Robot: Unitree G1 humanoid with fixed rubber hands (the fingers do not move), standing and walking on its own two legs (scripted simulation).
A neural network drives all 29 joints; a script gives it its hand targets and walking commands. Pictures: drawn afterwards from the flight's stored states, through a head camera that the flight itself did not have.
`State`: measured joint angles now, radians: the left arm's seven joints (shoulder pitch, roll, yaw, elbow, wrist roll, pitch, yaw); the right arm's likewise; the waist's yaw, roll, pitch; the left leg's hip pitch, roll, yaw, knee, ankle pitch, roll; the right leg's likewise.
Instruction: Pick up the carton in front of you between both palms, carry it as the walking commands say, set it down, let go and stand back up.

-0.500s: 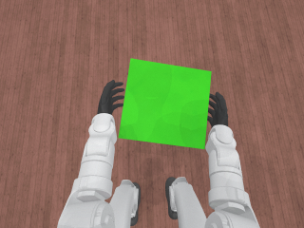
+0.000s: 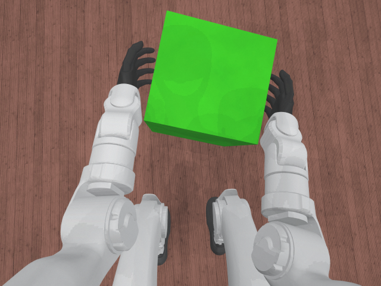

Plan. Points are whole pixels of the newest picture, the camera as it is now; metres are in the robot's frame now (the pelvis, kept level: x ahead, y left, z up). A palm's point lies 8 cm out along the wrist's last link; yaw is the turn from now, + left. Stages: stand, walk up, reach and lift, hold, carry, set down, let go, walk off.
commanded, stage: set down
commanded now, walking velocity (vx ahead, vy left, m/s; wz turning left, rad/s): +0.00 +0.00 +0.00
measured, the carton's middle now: (202, 94) +0.51 -0.04 -0.18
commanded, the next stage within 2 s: none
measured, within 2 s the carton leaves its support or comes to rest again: rests again in 0.90 s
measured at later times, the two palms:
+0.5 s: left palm (147, 85) +0.56 +0.10 -0.24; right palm (257, 116) +0.48 -0.19 -0.24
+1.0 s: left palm (154, 87) +0.59 +0.09 -0.33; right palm (253, 112) +0.51 -0.20 -0.32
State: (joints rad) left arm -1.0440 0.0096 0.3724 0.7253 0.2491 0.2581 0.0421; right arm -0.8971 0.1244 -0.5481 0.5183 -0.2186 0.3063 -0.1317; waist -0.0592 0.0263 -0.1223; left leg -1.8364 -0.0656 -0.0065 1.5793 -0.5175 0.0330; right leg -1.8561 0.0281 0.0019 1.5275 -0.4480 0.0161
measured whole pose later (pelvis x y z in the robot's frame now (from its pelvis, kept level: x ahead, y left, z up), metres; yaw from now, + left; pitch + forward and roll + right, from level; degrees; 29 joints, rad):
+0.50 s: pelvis -0.02 +0.01 -0.11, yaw -1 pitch +45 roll -5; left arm -1.47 0.21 0.25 0.94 0.21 0.29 0.04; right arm -1.22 0.04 -0.60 0.58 -0.17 0.34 -0.15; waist -0.09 0.03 0.15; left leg -2.16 -0.08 0.00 1.96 -0.58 0.05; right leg -2.15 0.02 -0.02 1.88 -0.50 0.04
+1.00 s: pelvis -0.01 +0.00 -0.16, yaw -1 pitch +40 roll -5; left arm -1.66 0.37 0.04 1.14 0.05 0.26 0.05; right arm -1.39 -0.05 -0.54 0.75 -0.03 0.29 -0.15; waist -0.14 -0.01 0.34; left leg -2.23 -0.08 -0.02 2.19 -0.66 0.04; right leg -2.23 0.06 -0.02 2.11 -0.59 0.05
